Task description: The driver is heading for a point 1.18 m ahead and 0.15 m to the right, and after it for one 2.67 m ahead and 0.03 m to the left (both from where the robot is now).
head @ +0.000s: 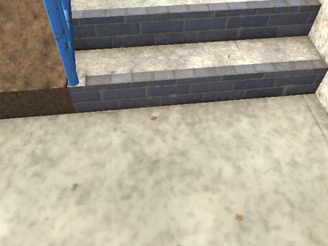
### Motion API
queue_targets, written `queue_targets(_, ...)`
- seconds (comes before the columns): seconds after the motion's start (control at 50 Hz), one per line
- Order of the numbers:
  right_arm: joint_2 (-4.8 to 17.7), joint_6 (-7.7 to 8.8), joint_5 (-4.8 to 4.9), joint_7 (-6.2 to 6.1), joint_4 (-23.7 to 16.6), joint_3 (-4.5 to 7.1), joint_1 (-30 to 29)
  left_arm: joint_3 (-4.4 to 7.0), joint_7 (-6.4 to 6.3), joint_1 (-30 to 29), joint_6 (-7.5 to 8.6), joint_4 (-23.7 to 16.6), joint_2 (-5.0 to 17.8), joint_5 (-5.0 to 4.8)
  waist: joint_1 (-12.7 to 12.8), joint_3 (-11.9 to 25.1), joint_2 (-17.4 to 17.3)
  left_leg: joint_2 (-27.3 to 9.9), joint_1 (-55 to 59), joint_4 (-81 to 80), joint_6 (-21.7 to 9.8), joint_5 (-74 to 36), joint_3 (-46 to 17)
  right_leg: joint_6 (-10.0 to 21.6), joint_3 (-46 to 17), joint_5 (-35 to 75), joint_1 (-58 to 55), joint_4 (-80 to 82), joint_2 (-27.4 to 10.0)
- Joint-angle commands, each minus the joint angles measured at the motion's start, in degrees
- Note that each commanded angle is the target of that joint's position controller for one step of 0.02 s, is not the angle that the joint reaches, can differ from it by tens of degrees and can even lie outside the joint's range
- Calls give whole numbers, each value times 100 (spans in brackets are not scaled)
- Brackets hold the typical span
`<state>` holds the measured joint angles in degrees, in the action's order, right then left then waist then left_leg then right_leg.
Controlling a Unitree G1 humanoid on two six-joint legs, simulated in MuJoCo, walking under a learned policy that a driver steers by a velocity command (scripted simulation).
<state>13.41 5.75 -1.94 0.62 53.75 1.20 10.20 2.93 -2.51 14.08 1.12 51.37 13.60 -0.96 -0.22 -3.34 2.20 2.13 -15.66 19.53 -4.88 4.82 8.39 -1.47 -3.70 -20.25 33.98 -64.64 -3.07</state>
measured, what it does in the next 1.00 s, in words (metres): walks ahead: right foot, then left foot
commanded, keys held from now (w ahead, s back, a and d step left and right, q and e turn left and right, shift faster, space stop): e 0.04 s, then w+e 0.40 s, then w+q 0.56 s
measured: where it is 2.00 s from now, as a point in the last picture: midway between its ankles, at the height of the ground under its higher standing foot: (194, 151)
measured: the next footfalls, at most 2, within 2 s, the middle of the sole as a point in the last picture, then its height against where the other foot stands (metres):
right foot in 0.32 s outside the picture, level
left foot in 0.78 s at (183, 236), level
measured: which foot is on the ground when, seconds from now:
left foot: down 0.00-0.30, up 0.32-0.76, down 0.78-1.00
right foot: up 0.00-0.30, down 0.32-0.78, up 0.80-1.00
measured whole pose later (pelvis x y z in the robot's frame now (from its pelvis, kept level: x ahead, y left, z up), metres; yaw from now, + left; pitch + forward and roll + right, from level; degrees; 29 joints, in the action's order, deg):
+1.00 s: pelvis +0.41 -0.11 +0.00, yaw -5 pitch +1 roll +1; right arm 15.2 4.4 0.7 1.7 48.9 3.5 15.7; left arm 2.6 -0.9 9.4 7.1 41.2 14.9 0.6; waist -2.3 -2.5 1.6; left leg 8.1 -14.6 20.7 -6.7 7.1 -2.0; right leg -0.1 -4.5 -17.9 33.1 -63.2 -4.8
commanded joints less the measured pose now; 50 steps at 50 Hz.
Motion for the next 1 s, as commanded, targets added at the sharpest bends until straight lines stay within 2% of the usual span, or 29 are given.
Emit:
queue_targets(0.02,901,-13,36,-190,-436,201,-465,119,-32,724,-181,-258,277,56,318,638,-657,-1820,-267,-922,-1109,-1539,-714,-68,28,529,-670,459,-284)
queue_targets(0.06,1037,-110,126,-282,-448,259,-407,144,19,392,-213,-443,321,45,197,674,-702,-1908,-86,-1083,-1074,-310,-740,-50,119,717,-569,889,-359)
queue_targets(0.12,1262,-167,262,-323,-431,369,-224,195,138,-95,-169,-685,430,2,6,603,-697,-2136,419,-1325,-991,1273,-1020,70,259,617,-279,1485,-381)
queue_targets(0.22,1386,-238,339,-280,-447,464,-68,235,292,-458,-19,-861,365,-41,-116,431,-648,-2224,926,-1169,-727,1957,-844,340,706,86,-555,2565,-199)
queue_targets(0.26,1366,-300,387,-243,-479,473,-194,249,341,-257,23,-807,302,-68,66,406,-621,-2124,802,-817,-536,2133,-581,517,986,270,-1128,3314,-46)
queue_targets(0.28,1278,-330,396,-215,-490,457,-233,285,346,27,28,-675,334,-64,187,452,-545,-1955,586,-435,-393,2200,-376,623,1153,375,-1649,3680,145)
queue_targets(0.3,1057,-346,358,-179,-505,400,-259,383,311,559,25,-466,513,-81,359,574,-354,-1680,219,322,-194,2145,-100,792,1071,294,-2362,3927,287)
queue_targets(0.32,657,-313,240,-107,-670,274,-577,564,242,1316,38,-298,1014,-100,634,670,653,-1167,-893,2360,171,1761,453,1244,-356,63,-3345,4475,-530)
queue_targets(0.34,472,-163,180,-64,-1141,219,-990,708,260,1606,133,-411,1824,-33,575,413,1657,-152,-3435,4029,449,2850,103,2200,-3345,-659,-4347,5125,-1668)
queue_targets(0.36,787,30,300,26,-1161,266,-1213,574,324,1475,300,-517,1408,56,604,459,890,-323,-4073,4795,326,2780,-946,2344,-3567,-432,-4454,5334,-1831)
queue_targets(0.38,948,154,396,118,-1165,301,-1126,481,317,1138,400,-637,1149,46,358,385,828,-511,-4253,4806,193,2152,-1117,2111,-2972,336,-4456,5212,-1681)
queue_targets(0.42,1065,228,205,139,-925,354,-934,373,296,620,381,-831,832,-89,126,413,259,-774,-3662,4157,266,1281,-1116,1672,-1910,1480,-3945,5111,-1275)
queue_targets(0.44,1013,215,178,153,-913,363,-983,310,264,560,352,-876,696,-67,62,426,229,-778,-3276,3835,336,941,-1080,1570,-1618,1904,-3668,5186,-1120)
queue_targets(0.48,753,149,216,188,-818,298,-999,302,180,644,354,-866,757,17,68,457,237,-656,-2958,3243,470,243,-838,1473,-1036,2668,-3571,5322,-938)
queue_targets(0.54,463,84,263,181,-885,188,-1448,314,96,916,377,-750,851,46,280,245,300,-513,-2529,2071,465,-670,-651,1259,-391,2876,-3332,5452,-704)
queue_targets(0.6,436,42,348,220,-984,142,-1782,302,96,1128,438,-594,862,83,459,-38,418,-478,-2265,1429,338,-1156,-559,1175,-136,2342,-3233,5692,-778)
queue_targets(0.68,562,52,364,327,-1102,149,-1839,313,114,1023,467,-420,882,54,381,-301,340,-488,-2347,1094,7,-914,-653,1080,129,2679,-3743,5629,-1080)
queue_targets(0.74,778,48,350,370,-1039,257,-1302,351,70,818,381,-443,1056,113,84,235,482,-75,-1534,1203,-265,-245,-376,886,463,5322,-4199,4689,-1088)
queue_targets(0.76,926,19,354,348,-908,350,-736,353,54,746,319,-465,1095,146,-193,611,529,167,-873,1225,-378,-77,-212,778,619,6280,-4250,3893,-981)
queue_targets(0.78,1108,-25,350,303,-692,471,107,335,40,651,272,-506,1111,154,-612,1042,391,324,276,1087,-526,-196,-191,587,814,6499,-3825,2686,-756)
queue_targets(0.8,1494,-76,298,214,-593,588,1012,264,23,710,297,-655,1005,223,-878,1634,-375,-666,2006,1155,-917,-185,-1700,383,873,4689,-2316,797,-501)
queue_targets(0.82,1746,-50,293,258,-532,628,1271,1,187,1488,452,-703,126,205,-279,2392,-1895,-2040,3893,427,-2057,1335,-5005,13,314,-740,107,-1301,737)
queue_targets(0.84,1308,-54,341,227,-517,530,1239,65,244,862,660,-756,663,20,-643,2270,-1326,-1952,3890,-290,-1793,1958,-5497,195,-492,-987,742,-1828,591)
queue_targets(0.86,1152,-37,333,187,-628,499,873,114,270,267,774,-987,897,-153,-633,1462,-1015,-1826,3212,-391,-1530,1723,-4697,328,-443,-517,1120,-1696,298)
queue_targets(0.88,1059,-17,318,176,-781,458,471,90,227,-52,840,-1076,895,-82,-435,1075,-244,-1631,2276,-459,-1376,1112,-4113,379,-374,-74,865,-1275,36)
queue_targets(0.9,958,-7,282,173,-869,420,196,138,175,-204,843,-1121,903,62,-221,772,52,-1434,1459,-556,-1320,508,-3692,338,-305,120,541,-843,-114)
queue_targets(0.92,883,-3,216,152,-946,376,63,169,157,-102,783,-1171,897,122,2,712,-73,-1284,968,-696,-1317,203,-3447,306,-337,212,177,-599,-239)
queue_targets(0.94,871,-17,239,129,-990,376,-9,167,147,-8,719,-1206,826,153,111,626,-214,-1188,682,-827,-1347,90,-3299,240,-301,211,59,-333,-301)
queue_targets(1.0,1027,-34,280,17,-1015,413,168,113,101,-203,578,-1383,642,214,121,351,-367,-1001,-15,-998,-1331,-433,-2729,-23,-42,543,41,627,-336)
